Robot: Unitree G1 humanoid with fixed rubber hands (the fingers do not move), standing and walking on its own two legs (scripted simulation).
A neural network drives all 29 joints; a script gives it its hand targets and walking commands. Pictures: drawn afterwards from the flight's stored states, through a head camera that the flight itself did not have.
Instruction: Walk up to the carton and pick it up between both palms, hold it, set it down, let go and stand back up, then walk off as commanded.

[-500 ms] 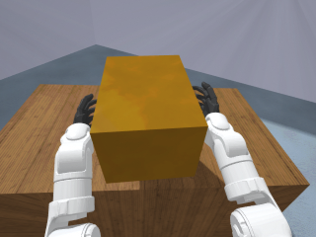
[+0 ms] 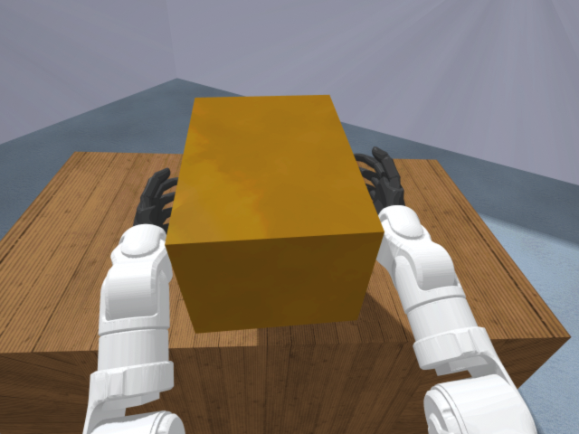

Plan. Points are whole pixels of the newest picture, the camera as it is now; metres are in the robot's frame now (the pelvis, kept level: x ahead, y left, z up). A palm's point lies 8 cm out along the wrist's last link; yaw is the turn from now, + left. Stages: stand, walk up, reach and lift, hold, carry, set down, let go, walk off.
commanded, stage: hold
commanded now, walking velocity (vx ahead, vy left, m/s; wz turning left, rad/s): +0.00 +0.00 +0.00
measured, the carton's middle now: (270, 200) +0.42 +0.01 +0.17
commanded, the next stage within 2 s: none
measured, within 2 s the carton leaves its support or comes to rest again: neither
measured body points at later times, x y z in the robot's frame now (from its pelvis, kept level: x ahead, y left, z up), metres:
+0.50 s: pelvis +0.00 +0.00 +0.00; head -0.04 +0.03 +0.45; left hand +0.37 +0.16 +0.17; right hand +0.37 -0.15 +0.20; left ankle +0.04 +0.15 -0.75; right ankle -0.01 -0.13 -0.75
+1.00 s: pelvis +0.00 +0.00 +0.00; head -0.04 +0.02 +0.45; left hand +0.37 +0.16 +0.17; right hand +0.37 -0.15 +0.19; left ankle +0.04 +0.15 -0.75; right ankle -0.01 -0.13 -0.75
